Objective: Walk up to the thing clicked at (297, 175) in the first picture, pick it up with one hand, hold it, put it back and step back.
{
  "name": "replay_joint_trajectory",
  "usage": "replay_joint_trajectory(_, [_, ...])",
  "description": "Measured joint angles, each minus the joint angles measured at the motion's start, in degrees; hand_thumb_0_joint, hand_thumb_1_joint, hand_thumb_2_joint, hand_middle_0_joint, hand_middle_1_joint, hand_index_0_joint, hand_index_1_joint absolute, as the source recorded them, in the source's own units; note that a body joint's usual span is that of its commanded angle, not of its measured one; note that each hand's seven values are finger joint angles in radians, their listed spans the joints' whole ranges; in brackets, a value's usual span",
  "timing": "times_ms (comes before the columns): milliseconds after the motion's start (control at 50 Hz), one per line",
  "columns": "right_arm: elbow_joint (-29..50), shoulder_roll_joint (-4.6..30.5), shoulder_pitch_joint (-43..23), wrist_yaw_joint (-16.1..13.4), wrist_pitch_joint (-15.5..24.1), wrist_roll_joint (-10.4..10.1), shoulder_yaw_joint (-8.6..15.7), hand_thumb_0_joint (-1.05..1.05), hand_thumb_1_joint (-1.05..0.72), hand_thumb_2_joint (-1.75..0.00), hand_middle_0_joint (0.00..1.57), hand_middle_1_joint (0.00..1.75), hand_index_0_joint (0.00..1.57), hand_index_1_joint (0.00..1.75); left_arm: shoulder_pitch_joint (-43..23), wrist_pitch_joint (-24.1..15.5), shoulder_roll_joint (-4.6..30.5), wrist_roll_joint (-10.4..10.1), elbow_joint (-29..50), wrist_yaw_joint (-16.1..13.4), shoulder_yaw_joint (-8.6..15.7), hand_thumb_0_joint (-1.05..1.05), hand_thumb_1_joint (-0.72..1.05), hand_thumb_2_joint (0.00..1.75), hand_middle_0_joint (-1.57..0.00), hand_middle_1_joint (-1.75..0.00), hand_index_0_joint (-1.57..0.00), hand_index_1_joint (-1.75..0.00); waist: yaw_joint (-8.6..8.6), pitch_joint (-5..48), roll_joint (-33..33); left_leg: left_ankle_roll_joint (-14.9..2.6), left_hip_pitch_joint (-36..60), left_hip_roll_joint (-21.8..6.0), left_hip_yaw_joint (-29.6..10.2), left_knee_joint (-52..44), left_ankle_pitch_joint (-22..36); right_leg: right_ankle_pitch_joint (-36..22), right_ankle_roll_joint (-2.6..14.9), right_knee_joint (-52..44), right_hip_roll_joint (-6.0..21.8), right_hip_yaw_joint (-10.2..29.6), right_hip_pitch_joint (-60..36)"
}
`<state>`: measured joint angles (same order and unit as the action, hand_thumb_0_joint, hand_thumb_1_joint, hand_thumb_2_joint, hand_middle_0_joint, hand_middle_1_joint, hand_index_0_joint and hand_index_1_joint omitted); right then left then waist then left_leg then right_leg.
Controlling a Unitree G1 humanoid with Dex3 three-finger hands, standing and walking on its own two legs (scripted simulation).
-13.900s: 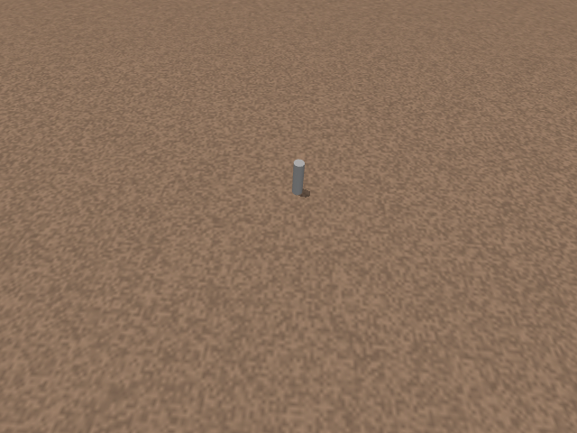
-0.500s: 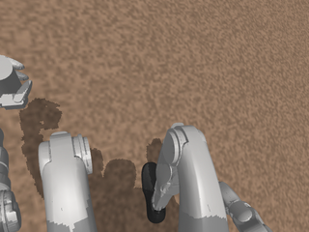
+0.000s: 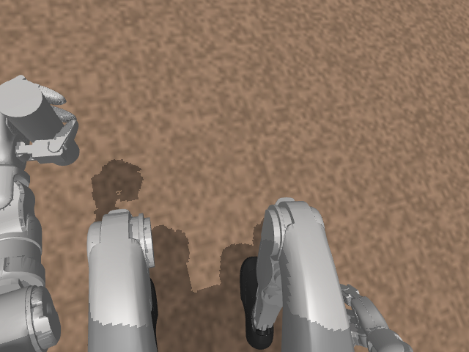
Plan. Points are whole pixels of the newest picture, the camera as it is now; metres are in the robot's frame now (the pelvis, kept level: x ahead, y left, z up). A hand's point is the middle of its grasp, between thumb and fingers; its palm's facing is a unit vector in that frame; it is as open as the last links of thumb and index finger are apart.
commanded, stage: settle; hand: left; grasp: from the side
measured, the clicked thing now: (45, 130) +0.44 +0.27 -0.05
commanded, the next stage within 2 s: lift in 0.68 s
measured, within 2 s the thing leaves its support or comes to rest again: neither
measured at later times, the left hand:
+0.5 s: hand (44, 119) +0.44 +0.25 +0.00, palm faces +0.15 -0.99 -0.04, open 6.7 cm
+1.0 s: hand (42, 108) +0.44 +0.24 +0.02, palm faces +0.14 -0.99 -0.03, open 6.7 cm
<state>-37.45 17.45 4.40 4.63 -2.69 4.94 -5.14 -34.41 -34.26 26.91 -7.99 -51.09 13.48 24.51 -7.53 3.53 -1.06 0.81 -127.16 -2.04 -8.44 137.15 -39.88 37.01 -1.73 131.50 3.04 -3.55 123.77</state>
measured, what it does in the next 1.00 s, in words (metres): stands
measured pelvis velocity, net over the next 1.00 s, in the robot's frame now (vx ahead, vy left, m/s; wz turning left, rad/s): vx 0.00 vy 0.00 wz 0.05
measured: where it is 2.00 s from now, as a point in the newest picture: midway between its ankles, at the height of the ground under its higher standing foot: (202, 329)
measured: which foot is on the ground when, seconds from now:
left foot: down 0.00-1.00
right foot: down 0.00-1.00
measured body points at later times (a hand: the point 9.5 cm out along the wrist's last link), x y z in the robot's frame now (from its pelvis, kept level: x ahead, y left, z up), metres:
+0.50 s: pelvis +0.00 +0.00 +0.03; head +0.19 +0.06 +0.43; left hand +0.42 +0.30 +0.00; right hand +0.14 -0.27 -0.09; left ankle +0.08 +0.13 -0.31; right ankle +0.11 -0.13 -0.31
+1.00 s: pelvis +0.00 +0.00 +0.04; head +0.19 +0.05 +0.45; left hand +0.43 +0.30 +0.03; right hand +0.13 -0.27 -0.08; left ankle +0.08 +0.13 -0.31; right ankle +0.11 -0.13 -0.31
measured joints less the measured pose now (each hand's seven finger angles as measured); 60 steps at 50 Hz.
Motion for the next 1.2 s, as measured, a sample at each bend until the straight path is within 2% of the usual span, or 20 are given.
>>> replay_joint_trajectory(160, [-0.18, -0.10, 0.37, -0.69, 0.74, -0.40, 1.56, 0.01, -0.89, -0.89, 0.20, 0.30, 0.20, 0.30, -0.33, 0.94, -1.32, 0.64, 0.14, 0.85, 0.42, 0.01, 0.01, 1.09, -0.92, -1.03, -0.93, -1.05, 0.22, 1.15, 0.36, -0.02, 1.19, -0.15, 0.91, -2.00, 0.14, 0.03, 0.14, -1.42, 0.08, 0.59, -0.71])
replay_joint_trajectory(280, [-0.35, -0.55, 0.78, -1.01, 1.22, -0.54, 2.11, 0.01, -0.89, -0.89, 0.20, 0.30, 0.20, 0.30, -0.66, 1.32, -2.04, 0.97, -0.19, 0.40, 0.65, 0.01, 0.01, 1.09, -0.92, -1.03, -0.93, -1.05, 0.39, 1.90, 0.28, -0.13, 2.18, -0.17, 1.57, -3.48, 0.35, 0.00, 0.15, -2.53, 0.19, 1.03, -1.49])
replay_joint_trajectory(860, [-0.97, -1.34, 2.18, -1.11, 2.38, -0.57, 2.80, 0.01, -0.90, -0.89, 0.20, 0.30, 0.20, 0.30, -3.41, 0.89, -3.08, 2.55, -3.39, -1.00, 0.33, 0.01, 0.00, 1.10, -0.92, -1.03, -0.93, -1.06, 0.08, 3.15, 0.80, -0.24, 4.65, 0.07, 3.01, -7.38, 0.89, 0.06, 0.19, -5.46, 0.63, 1.94, -3.51])
replay_joint_trajectory(1020, [-0.59, -1.42, 2.72, -1.53, 2.41, -1.45, 3.21, 0.01, -0.92, -0.89, 0.20, 0.30, 0.20, 0.30, -1.65, 2.27, -3.74, 1.35, -0.37, 0.38, -0.08, 0.01, 0.00, 1.10, -0.92, -1.04, -0.93, -1.06, 0.35, 3.82, 1.08, -0.23, 6.02, 0.08, 3.29, -8.87, 0.95, 0.09, 0.23, -6.78, 0.72, 2.03, -4.78])
replay_joint_trajectory(1200, [0.20, -1.70, 3.24, -2.47, 2.71, -3.01, 3.94, 0.01, -0.92, -0.89, 0.20, 0.30, 0.20, 0.30, 2.20, 5.38, -5.45, -0.65, 6.27, 0.52, -1.84, 0.01, 0.00, 1.10, -0.92, -1.04, -0.93, -1.06, 1.67, 5.04, 1.73, -0.18, 9.55, -0.10, 3.71, -12.98, 1.26, -0.17, 0.39, -10.63, 0.75, 1.93, -8.07])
